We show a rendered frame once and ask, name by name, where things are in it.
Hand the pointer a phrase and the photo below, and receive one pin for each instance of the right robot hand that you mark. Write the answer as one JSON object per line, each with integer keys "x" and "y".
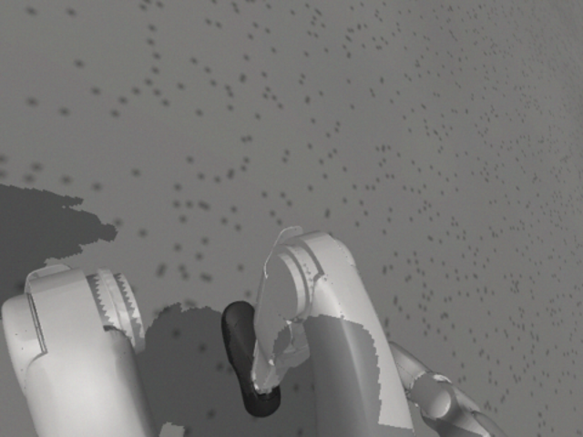
{"x": 409, "y": 367}

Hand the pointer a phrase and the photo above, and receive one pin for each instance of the right robot foot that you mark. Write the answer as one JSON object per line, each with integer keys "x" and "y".
{"x": 239, "y": 339}

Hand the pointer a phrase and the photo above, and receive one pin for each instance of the right robot arm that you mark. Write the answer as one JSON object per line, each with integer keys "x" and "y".
{"x": 448, "y": 410}

